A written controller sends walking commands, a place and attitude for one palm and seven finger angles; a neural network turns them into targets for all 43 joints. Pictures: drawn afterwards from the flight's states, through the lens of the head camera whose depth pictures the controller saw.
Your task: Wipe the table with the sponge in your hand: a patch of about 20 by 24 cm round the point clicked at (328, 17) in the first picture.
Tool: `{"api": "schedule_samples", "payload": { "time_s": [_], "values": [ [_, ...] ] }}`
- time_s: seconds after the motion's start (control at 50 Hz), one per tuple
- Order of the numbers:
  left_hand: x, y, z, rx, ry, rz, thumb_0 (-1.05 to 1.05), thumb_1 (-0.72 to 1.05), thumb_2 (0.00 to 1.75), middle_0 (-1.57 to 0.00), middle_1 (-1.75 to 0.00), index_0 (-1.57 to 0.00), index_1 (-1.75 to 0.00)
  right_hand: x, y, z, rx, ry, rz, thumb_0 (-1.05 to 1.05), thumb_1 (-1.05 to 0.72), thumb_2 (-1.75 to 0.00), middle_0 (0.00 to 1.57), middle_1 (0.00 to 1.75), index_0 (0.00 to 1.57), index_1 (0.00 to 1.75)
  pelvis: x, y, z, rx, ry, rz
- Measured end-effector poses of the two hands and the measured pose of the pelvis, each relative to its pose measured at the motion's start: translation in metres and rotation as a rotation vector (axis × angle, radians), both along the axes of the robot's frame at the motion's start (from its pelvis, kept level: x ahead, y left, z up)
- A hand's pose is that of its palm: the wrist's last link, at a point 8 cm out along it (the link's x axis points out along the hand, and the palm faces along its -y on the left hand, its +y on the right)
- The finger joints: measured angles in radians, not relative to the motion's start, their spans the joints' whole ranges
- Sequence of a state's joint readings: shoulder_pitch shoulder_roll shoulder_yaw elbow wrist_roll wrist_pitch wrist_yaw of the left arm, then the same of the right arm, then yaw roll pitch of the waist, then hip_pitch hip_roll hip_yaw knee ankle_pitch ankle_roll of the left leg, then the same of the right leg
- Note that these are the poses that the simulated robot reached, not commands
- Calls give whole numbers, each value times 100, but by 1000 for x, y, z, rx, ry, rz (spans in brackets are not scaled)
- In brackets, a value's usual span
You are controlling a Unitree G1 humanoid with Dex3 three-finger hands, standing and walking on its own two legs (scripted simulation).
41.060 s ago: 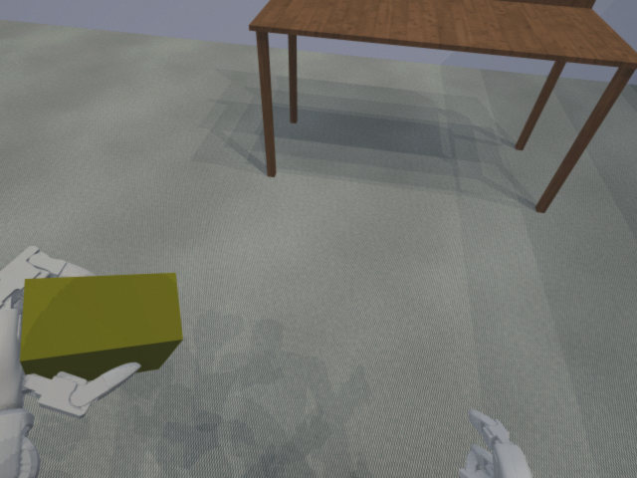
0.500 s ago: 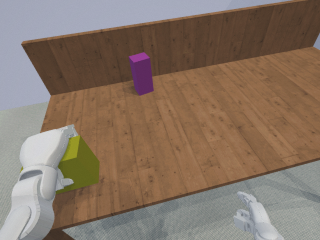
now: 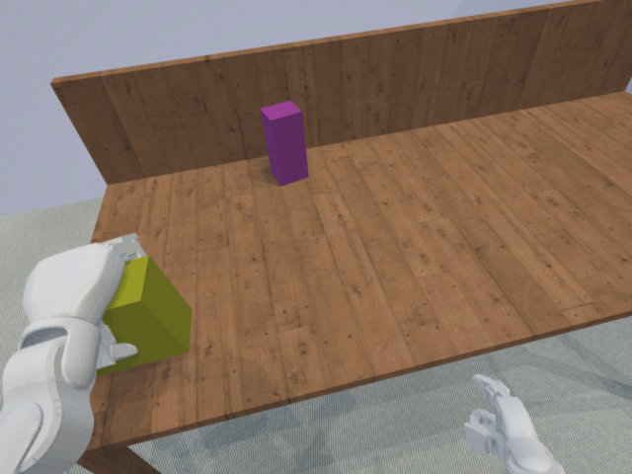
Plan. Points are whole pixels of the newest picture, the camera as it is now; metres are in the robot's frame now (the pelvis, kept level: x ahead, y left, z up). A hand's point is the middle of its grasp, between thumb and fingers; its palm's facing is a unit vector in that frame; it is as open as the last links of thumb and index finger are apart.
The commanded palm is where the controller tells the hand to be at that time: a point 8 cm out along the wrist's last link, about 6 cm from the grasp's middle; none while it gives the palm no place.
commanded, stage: bring the sponge back beside the body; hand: left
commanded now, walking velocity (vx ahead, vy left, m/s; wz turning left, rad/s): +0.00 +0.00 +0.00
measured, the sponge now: (128, 326) +0.23 +0.28 +0.09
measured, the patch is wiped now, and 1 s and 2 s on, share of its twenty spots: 1.00 1.00 1.00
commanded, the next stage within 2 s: step back with the hand held close in 1.56 s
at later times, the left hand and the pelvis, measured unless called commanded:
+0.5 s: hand (108, 318) +0.22 +0.29 +0.12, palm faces +0.10 -0.13 -0.99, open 10.5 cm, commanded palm +0.18 +0.28 +0.20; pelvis +0.00 +0.01 +0.00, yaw +0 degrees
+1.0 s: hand (110, 332) +0.20 +0.28 +0.12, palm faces +0.10 -0.14 -0.99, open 10.5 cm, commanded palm +0.16 +0.28 +0.19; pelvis +0.00 +0.00 +0.00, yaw -1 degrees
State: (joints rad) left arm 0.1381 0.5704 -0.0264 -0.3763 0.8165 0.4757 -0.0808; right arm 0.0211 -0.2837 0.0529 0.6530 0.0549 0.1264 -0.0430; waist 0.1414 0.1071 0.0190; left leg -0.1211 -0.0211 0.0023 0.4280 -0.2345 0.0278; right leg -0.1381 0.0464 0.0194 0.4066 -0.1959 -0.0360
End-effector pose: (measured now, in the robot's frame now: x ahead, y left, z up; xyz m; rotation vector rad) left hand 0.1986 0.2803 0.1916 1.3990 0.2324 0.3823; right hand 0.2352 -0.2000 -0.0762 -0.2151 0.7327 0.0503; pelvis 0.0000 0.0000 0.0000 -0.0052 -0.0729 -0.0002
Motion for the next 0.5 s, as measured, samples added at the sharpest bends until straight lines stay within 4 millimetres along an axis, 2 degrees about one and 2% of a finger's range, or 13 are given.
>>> {"api": "schedule_samples", "payload": {
  "time_s": [0.24, 0.5],
  "values": [
    [2, 2, -5, -2, -3, -9, -1, -53, 103, -68, -130, -71, -128, -3, 5, 4, 8, -15, -6, 1, -90, -90, 20, 30, 17, 28, -3, 3, 1, 0, -5, -6],
    [-8, 7, -15, -8, 21, 1, -1, -53, 103, -68, -130, -71, -128, -3, 5, 5, -6, -13, -2, 1, -90, -90, 20, 30, 18, 29, -2, 5, 0, -2, -5, -8]
  ]
}}
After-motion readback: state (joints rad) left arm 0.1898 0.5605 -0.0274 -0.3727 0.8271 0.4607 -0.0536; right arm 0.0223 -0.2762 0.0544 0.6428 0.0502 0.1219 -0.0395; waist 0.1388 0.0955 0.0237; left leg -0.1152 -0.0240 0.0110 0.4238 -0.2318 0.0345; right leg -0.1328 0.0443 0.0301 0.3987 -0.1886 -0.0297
